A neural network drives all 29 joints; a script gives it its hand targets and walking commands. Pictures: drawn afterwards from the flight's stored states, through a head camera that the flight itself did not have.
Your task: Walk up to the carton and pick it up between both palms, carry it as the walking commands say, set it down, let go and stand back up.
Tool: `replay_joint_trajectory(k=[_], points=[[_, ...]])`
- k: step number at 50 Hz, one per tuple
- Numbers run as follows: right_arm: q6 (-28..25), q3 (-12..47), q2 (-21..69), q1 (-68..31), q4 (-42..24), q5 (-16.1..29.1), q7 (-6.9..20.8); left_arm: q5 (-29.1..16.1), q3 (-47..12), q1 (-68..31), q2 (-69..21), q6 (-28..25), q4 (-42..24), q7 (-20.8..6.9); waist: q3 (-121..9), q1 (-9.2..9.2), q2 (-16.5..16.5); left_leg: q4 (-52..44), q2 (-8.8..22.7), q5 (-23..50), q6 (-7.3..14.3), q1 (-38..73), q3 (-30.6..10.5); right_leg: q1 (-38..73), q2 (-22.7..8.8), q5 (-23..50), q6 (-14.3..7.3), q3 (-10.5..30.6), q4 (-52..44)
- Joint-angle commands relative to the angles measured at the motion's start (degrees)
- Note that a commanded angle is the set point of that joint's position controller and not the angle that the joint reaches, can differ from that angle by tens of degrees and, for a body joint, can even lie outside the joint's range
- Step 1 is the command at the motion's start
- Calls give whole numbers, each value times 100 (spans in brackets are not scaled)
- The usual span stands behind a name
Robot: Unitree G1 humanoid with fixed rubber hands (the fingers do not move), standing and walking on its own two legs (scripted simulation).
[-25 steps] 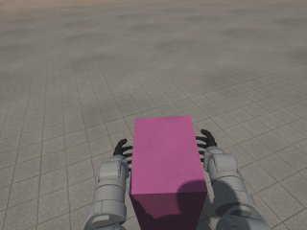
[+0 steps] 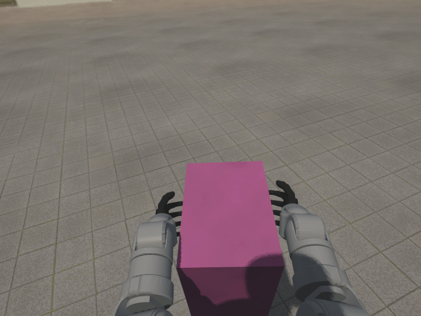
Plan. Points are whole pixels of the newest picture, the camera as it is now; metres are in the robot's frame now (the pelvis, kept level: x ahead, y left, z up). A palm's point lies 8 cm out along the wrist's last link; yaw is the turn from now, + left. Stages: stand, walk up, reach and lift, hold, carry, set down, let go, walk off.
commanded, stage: hold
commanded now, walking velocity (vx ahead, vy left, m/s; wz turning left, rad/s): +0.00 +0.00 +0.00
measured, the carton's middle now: (226, 241) +0.31 +0.00 -0.02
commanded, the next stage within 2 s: carry in 0.48 s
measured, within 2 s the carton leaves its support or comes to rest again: neither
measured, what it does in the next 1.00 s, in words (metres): steps to the left: right foot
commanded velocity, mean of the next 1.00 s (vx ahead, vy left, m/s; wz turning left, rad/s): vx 0.28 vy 0.11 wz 0.00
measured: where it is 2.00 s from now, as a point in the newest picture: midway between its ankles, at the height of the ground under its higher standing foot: (164, 280)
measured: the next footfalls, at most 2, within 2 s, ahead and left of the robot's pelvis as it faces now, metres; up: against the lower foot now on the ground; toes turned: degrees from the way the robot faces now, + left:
right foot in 1.00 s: +0.12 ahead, -0.05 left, +0.00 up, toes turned +4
left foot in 1.16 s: +0.18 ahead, +0.22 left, +0.00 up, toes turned +3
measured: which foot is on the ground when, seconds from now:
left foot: down 0.00-1.00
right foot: down 0.00-0.76, up 0.78-0.98, down 1.00-1.00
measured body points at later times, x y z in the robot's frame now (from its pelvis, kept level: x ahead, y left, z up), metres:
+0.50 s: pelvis +0.00 +0.00 +0.00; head -0.07 +0.00 +0.45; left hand +0.31 +0.13 +0.05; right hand +0.32 -0.13 +0.05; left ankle +0.02 +0.12 -0.73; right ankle +0.07 -0.11 -0.73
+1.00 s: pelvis +0.06 +0.09 +0.01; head +0.06 +0.10 +0.46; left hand +0.38 +0.25 +0.10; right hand +0.41 -0.01 +0.11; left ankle +0.02 +0.15 -0.73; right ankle +0.08 -0.05 -0.73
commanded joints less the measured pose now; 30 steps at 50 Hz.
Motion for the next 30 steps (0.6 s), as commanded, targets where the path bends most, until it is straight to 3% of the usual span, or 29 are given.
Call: replay_joint_trajectory(k=[1,23,24,25,26,28,30], points=[[165,2890,6518,-2361,-249,1074,1832,-1420,-3352,-3738,-5880,-475,-270,-1705,-1318,-69,-291,-954,-189,-169,193,-802,8,1795,20,-77,111,177,-523],[209,3226,6386,-2385,-651,1240,1827,-1487,-3564,-3370,-5981,-373,-357,-1682,-1486,-72,-116,-948,-172,69,153,-772,-66,1762,43,190,60,111,-470],[214,3434,6216,-3016,-966,1395,1804,-1655,-3615,-3807,-5810,-408,-580,-1632,-1531,163,-820,-219,387,-477,85,-2014,-92,1088,-1389,-799,-274,790,-846],[246,3499,6154,-3143,-1074,1449,1765,-1698,-3645,-3949,-5750,-393,-743,-1579,-1561,209,-1199,776,109,-1058,112,-2137,295,804,-1773,-2835,-586,1423,-1483],[284,3482,6163,-3370,-1114,1486,1697,-1723,-3676,-4129,-5688,-357,-897,-1551,-1593,179,-1523,1943,49,-990,72,-2029,526,211,-2221,-4356,-855,2029,-2102],[437,3808,6378,-3765,-1583,1786,1506,-1921,-3958,-4423,-5682,-189,-1556,-1390,-1557,52,-1272,2296,134,-628,16,-1884,650,-251,-2244,-4144,-793,1884,-2325],[671,4159,6506,-3711,-2101,2031,1400,-2177,-4352,-4554,-5896,30,-2360,-1190,-2052,50,-1056,1228,279,-522,149,-1684,659,75,-2033,-3430,-696,1206,-1844]])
